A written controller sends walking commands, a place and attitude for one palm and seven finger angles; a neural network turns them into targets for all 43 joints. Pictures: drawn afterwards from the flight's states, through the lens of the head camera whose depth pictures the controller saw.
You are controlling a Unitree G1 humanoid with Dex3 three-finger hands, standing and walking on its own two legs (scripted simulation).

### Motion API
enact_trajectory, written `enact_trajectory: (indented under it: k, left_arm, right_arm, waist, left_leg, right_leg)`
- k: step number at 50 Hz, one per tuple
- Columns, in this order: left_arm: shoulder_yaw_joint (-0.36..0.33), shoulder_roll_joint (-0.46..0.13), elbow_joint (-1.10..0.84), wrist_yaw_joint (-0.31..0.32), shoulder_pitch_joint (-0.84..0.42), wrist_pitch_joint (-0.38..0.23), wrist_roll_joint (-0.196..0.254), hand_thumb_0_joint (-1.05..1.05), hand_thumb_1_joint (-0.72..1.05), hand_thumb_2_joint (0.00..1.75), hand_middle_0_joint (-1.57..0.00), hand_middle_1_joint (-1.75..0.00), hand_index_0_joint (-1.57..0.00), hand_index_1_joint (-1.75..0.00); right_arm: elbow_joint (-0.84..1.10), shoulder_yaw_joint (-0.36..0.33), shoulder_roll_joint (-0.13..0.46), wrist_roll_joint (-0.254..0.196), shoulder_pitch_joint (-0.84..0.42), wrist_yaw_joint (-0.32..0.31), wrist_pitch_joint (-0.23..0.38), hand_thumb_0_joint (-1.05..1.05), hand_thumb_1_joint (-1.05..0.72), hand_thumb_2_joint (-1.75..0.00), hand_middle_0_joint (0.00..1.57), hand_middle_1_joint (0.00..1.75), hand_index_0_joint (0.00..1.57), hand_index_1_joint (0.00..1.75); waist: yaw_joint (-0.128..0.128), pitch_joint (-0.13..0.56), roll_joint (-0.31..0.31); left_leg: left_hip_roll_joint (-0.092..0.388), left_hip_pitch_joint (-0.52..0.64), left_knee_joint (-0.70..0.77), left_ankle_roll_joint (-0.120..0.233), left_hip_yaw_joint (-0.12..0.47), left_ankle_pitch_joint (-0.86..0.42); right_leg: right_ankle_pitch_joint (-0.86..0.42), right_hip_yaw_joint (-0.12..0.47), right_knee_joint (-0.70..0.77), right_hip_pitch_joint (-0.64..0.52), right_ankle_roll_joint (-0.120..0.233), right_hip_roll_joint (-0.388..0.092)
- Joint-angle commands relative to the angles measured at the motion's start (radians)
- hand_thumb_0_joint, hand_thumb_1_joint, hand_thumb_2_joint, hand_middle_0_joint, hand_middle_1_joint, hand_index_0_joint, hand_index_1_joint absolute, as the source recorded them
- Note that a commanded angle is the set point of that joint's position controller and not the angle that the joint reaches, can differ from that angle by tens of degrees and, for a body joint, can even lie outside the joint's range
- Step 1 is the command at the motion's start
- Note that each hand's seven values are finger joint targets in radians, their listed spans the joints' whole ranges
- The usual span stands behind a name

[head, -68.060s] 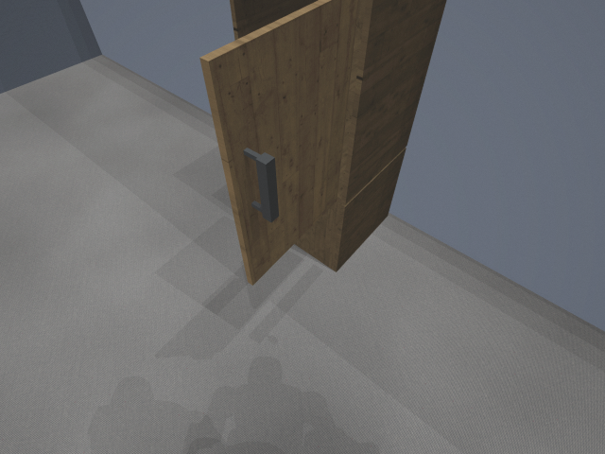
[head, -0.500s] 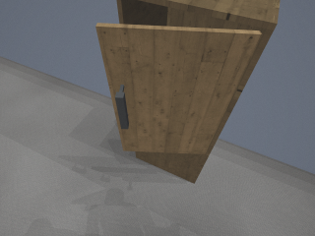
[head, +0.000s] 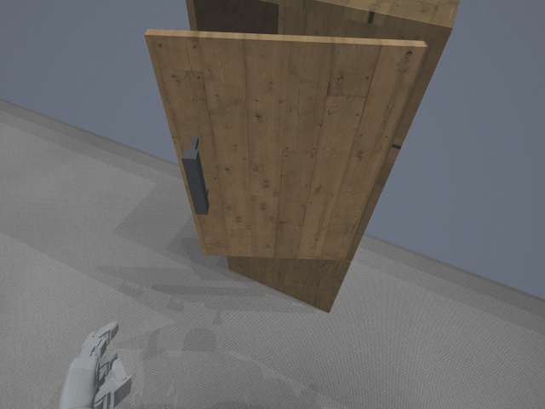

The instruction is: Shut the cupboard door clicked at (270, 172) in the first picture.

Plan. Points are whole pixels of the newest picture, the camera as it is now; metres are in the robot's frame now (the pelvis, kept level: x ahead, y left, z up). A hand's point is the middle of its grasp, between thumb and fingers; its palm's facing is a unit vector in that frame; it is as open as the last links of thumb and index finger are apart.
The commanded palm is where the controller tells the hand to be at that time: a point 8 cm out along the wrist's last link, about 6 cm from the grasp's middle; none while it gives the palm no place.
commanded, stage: raise the hand and make a fist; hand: left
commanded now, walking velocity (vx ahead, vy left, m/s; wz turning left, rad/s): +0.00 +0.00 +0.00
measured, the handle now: (198, 176) +0.51 +0.16 +0.01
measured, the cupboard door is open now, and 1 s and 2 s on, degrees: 23 23 23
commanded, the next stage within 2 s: bring the fist close to the handle in 1.80 s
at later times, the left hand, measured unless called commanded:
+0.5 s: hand (147, 380) +0.17 +0.18 -0.02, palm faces -0.01 -1.00 -0.05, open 5.2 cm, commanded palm +0.15 +0.24 -0.03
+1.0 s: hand (124, 332) +0.22 +0.22 -0.01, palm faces -0.02 -1.00 -0.01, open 3.2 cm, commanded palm +0.19 +0.27 +0.00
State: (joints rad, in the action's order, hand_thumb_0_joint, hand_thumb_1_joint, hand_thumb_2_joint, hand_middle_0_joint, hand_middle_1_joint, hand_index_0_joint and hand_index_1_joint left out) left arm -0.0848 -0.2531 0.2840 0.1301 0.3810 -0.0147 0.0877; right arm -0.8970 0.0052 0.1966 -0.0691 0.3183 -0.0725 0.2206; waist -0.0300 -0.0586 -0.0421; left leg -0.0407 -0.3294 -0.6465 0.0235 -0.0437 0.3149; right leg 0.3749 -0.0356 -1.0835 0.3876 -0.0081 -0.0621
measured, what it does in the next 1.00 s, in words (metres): steps on the spot: right foot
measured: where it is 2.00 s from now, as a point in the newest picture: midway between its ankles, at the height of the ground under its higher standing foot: outside the picture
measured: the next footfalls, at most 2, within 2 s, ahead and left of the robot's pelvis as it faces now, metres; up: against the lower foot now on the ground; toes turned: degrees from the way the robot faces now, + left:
right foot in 0.06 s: +0.04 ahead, -0.10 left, +0.00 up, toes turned -3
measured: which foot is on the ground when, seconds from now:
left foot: down 0.00-1.00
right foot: up 0.00-0.04, down 0.06-1.00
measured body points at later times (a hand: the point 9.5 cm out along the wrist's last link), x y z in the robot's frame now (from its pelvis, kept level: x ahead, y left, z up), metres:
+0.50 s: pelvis -0.05 -0.05 -0.09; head -0.01 -0.05 +0.36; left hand +0.16 +0.23 -0.02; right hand +0.15 -0.30 -0.15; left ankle +0.03 +0.11 -0.72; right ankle +0.00 -0.10 -0.72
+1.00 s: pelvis +0.00 +0.04 -0.07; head +0.07 +0.05 +0.38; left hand +0.22 +0.27 -0.01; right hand +0.17 -0.21 -0.13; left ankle +0.03 +0.11 -0.72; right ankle +0.00 -0.09 -0.72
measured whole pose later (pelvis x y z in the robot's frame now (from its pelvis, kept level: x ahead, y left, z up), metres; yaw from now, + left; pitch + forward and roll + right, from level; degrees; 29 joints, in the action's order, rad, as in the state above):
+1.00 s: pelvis +0.00 +0.04 -0.07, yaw -2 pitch +15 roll -3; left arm -0.16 -0.23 -0.09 -0.26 0.40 -0.40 0.29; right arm -0.54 0.00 0.23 0.00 0.23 -0.05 0.27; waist 0.01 0.12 0.01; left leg -0.04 -0.91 -1.15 0.05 0.03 0.49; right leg 0.51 -0.05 -1.09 0.84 0.00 0.02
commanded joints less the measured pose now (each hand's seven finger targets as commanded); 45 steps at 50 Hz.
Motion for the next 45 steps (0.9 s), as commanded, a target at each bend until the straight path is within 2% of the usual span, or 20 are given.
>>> enact_trajectory:
  k: [1,2,3,4,5,6,7,8,11,12,14,17,21,23,26,29,32,37,41,45]
  left_arm:
    - [-0.088,-0.056,-0.297,-0.049,-0.063,-0.164,0.083,0.0,0.9,0.9,-0.31,-0.42,-0.31,-0.42]
    - [-0.154,-0.08,-0.138,-0.094,0.017,-0.206,0.09,0.0,0.9,0.9,-0.33,-0.44,-0.33,-0.44]
    - [-0.182,-0.073,-0.03,-0.154,0.072,-0.272,0.122,0.0,0.9,0.9,-0.35,-0.46,-0.35,-0.46]
    - [-0.226,-0.072,0.026,-0.228,0.128,-0.347,0.159,0.0,0.9,0.9,-0.36,-0.48,-0.36,-0.48]
    - [-0.262,-0.09,0.017,-0.308,0.119,-0.42,0.19,0.0,0.9,0.9,-0.38,-0.5,-0.38,-0.5]
    - [-0.31,-0.129,0.033,-0.392,0.142,-0.483,0.219,0.0,0.9,0.9,-0.4,-0.52,-0.4,-0.52]
    - [-0.319,-0.137,0.082,-0.474,0.186,-0.521,0.24,0.0,0.9,0.9,-0.42,-0.54,-0.42,-0.54]
    - [-0.314,-0.151,0.069,-0.544,0.151,-0.553,0.261,0.0,0.9,0.9,-0.44,-0.56,-0.44,-0.56]
    - [-0.445,-0.325,-0.13,-0.62,-0.05,-0.57,0.32,0.0,0.9,0.9,-0.49,-0.62,-0.49,-0.62]
    - [-0.499,-0.382,-0.196,-0.612,-0.128,-0.58,0.338,0.0,0.9,0.9,-0.51,-0.64,-0.51,-0.64]
    - [-0.463,-0.321,-0.279,-0.589,-0.21,-0.615,0.357,0.0,0.9,0.9,-0.55,-0.68,-0.55,-0.68]
    - [-0.32,-0.227,-0.432,-0.565,-0.388,-0.663,0.365,0.0,0.9,0.9,-0.6,-0.74,-0.6,-0.74]
    - [-0.201,-0.201,-0.338,-0.605,-0.284,-0.559,0.317,0.0,0.9,0.9,-0.68,-0.82,-0.68,-0.82]
    - [-0.208,-0.229,-0.287,-0.617,-0.265,-0.469,0.296,0.0,0.9,0.9,-0.71,-0.86,-0.71,-0.86]
    - [-0.311,-0.304,-0.275,-0.58,-0.195,-0.351,0.287,0.0,0.9,0.9,-0.77,-0.92,-0.77,-0.92]
    - [-0.398,-0.277,-0.345,-0.488,-0.107,-0.325,0.312,0.0,0.9,0.9,-0.82,-0.98,-0.82,-0.98]
    - [-0.376,-0.191,-0.393,-0.417,-0.056,-0.38,0.311,0.0,0.9,0.9,-0.88,-1.04,-0.88,-1.04]
    - [-0.169,-0.072,-0.389,-0.448,-0.045,-0.468,0.25,0.0,0.9,0.9,-0.97,-1.14,-0.97,-1.14]
    - [-0.151,-0.102,-0.457,-0.477,-0.062,-0.479,0.248,0.0,0.9,0.9,-1.04,-1.22,-1.04,-1.22]
    - [-0.209,-0.137,-0.606,-0.405,-0.033,-0.486,0.241,0.0,0.9,0.9,-1.12,-1.3,-1.12,-1.3]
  right_arm:
    - [0.256,-0.093,0.164,0.031,-0.119,0.027,0.157,0.0,-0.9,-0.9,0.2,0.3,0.2,0.3]
    - [0.256,-0.091,0.162,0.033,-0.092,0.034,0.15,0.0,-0.9,-0.9,0.2,0.3,0.2,0.3]
    - [0.281,-0.079,0.161,0.036,-0.1,0.039,0.14,0.0,-0.9,-0.9,0.2,0.3,0.2,0.3]
    - [0.307,-0.08,0.168,0.039,-0.127,0.042,0.125,0.0,-0.9,-0.9,0.2,0.3,0.2,0.3]
    - [0.339,-0.079,0.192,0.043,-0.149,0.049,0.117,0.0,-0.9,-0.9,0.2,0.3,0.2,0.3]
    - [0.366,-0.078,0.2,0.044,-0.169,0.049,0.117,0.0,-0.9,-0.9,0.2,0.3,0.2,0.3]
    - [0.367,-0.08,0.18,0.028,-0.148,0.056,0.11,0.0,-0.9,-0.9,0.2,0.3,0.2,0.3]
    - [0.383,-0.083,0.185,0.026,-0.164,0.059,0.111,0.0,-0.9,-0.9,0.2,0.3,0.2,0.3]
    - [0.49,-0.083,0.19,0.028,-0.195,0.055,0.117,0.0,-0.9,-0.9,0.2,0.3,0.2,0.3]
    - [0.495,-0.083,0.192,0.035,-0.195,0.05,0.117,0.0,-0.9,-0.9,0.2,0.3,0.2,0.3]
    - [0.5,-0.077,0.168,0.035,-0.202,0.03,0.125,0.0,-0.9,-0.9,0.2,0.3,0.2,0.3]
    - [0.471,-0.071,0.176,0.042,-0.181,-0.007,0.16,0.0,-0.9,-0.9,0.2,0.3,0.2,0.3]
    - [0.435,-0.061,0.208,0.026,-0.132,-0.039,0.177,0.0,-0.9,-0.9,0.2,0.3,0.2,0.3]
    - [0.437,-0.058,0.207,0.021,-0.125,-0.049,0.168,0.0,-0.9,-0.9,0.2,0.3,0.2,0.3]
    - [0.468,-0.056,0.191,0.021,-0.152,-0.045,0.141,0.0,-0.9,-0.9,0.2,0.3,0.2,0.3]
    - [0.496,-0.055,0.145,0.026,-0.176,-0.024,0.12,0.0,-0.9,-0.9,0.2,0.3,0.2,0.3]
    - [0.489,-0.057,0.118,0.034,-0.172,-0.004,0.121,0.0,-0.9,-0.9,0.2,0.3,0.2,0.3]
    - [0.472,-0.06,0.147,0.044,-0.118,0.007,0.134,0.0,-0.9,-0.9,0.2,0.3,0.2,0.3]
    - [0.489,-0.063,0.178,0.047,-0.099,-0.002,0.141,0.0,-0.9,-0.9,0.2,0.3,0.2,0.3]
    - [0.501,-0.059,0.174,0.06,-0.106,0.0,0.128,0.0,-0.9,-0.9,0.2,0.3,0.2,0.3]
  waist:
    - [0.008,0.053,0.139]
    - [0.011,0.011,0.037]
    - [0.013,-0.002,-0.179]
    - [0.028,0.012,-0.281]
    - [0.043,0.094,-0.267]
    - [0.047,0.124,-0.372]
    - [0.063,0.205,-0.409]
    - [0.063,0.236,-0.382]
    - [0.101,0.322,0.057]
    - [0.097,0.335,0.098]
    - [0.068,0.375,0.065]
    - [-0.004,0.347,0.127]
    - [-0.035,0.313,0.072]
    - [-0.023,0.29,0.064]
    - [0.043,0.321,0.056]
    - [0.093,0.377,0.016]
    - [0.095,0.391,-0.03]
    - [0.024,0.346,-0.027]
    - [0.032,0.394,0.044]
    - [0.066,0.494,0.14]
  left_leg:
    - [0.048,-0.144,0.013,-0.043,0.092,-0.073]
    - [0.02,-0.23,-0.06,-0.05,0.081,0.01]
    - [0.015,-0.352,-0.144,-0.049,0.077,0.075]
    - [0.011,-0.447,-0.212,-0.05,0.063,0.097]
    - [0.006,-0.501,-0.258,-0.046,0.053,0.071]
    - [0.0,-0.569,-0.348,-0.039,0.064,-0.001]
    - [-0.009,-0.678,-0.395,-0.043,0.068,0.069]
    - [-0.017,-0.731,-0.424,-0.038,0.071,0.139]
    - [-0.019,-0.697,-0.45,-0.026,0.029,0.167]
    - [-0.009,-0.694,-0.48,-0.026,0.051,0.165]
    - [0.011,-0.677,-0.516,-0.014,0.083,0.169]
    - [0.029,-0.614,-0.56,-0.003,0.085,0.181]
    - [0.041,-0.627,-0.53,0.015,0.104,0.192]
    - [0.046,-0.645,-0.515,0.013,0.113,0.191]
    - [0.05,-0.647,-0.469,-0.003,0.126,0.179]
    - [0.04,-0.631,-0.44,-0.016,0.12,0.138]
    - [0.032,-0.624,-0.42,-0.016,0.11,0.099]
    - [0.027,-0.545,-0.392,0.012,0.105,0.029]
    - [0.026,-0.435,-0.336,0.018,0.12,0.016]
    - [0.035,-0.293,-0.29,-0.007,0.151,-0.105]
  right_leg:
    - [0.045,-0.034,0.325,0.218,0.04,0.022]
    - [0.072,-0.003,0.448,0.211,0.046,0.018]
    - [0.2,0.065,0.476,0.245,0.043,0.0]
    - [0.264,0.119,0.464,0.262,0.039,-0.012]
    - [0.183,0.137,0.404,0.238,0.05,-0.018]
    - [-0.282,0.236,0.338,0.174,-0.016,-0.047]
    - [-0.395,0.322,0.289,0.055,-0.061,-0.083]
    - [-0.323,0.378,0.298,0.057,-0.098,-0.092]
    - [0.268,0.408,0.336,0.166,-0.036,-0.069]
    - [0.311,0.444,0.331,0.185,-0.04,-0.07]
    - [0.38,0.461,0.334,0.214,-0.05,-0.06]
    - [0.488,0.418,0.343,0.354,-0.023,-0.026]
    - [0.445,0.341,0.333,0.381,-0.033,-0.001]
    - [0.436,0.359,0.351,0.361,-0.047,-0.02]
    - [0.424,0.356,0.36,0.277,-0.029,-0.05]
    - [0.298,0.348,0.352,0.191,-0.038,-0.058]
    - [0.172,0.31,0.317,0.168,-0.047,-0.036]
    - [0.04,0.163,0.226,0.305,-0.029,0.029]
    - [0.054,0.041,0.167,0.364,0.024,0.075]
    - [-0.065,-0.031,0.095,0.365,0.046,0.093]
